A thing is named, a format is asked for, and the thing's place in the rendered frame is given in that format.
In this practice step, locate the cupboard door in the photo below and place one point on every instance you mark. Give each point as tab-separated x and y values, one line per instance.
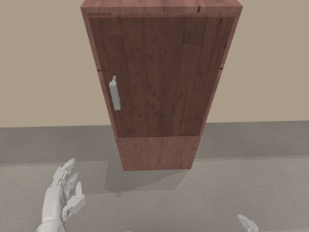
165	65

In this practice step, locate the robot left forearm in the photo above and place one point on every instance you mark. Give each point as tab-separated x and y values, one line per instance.
52	226

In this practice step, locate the robot left hand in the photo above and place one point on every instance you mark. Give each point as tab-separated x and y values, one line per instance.
57	195

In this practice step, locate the robot right hand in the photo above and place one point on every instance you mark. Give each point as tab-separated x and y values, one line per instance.
248	225

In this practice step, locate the handle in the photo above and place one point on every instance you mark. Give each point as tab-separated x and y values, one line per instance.
114	93

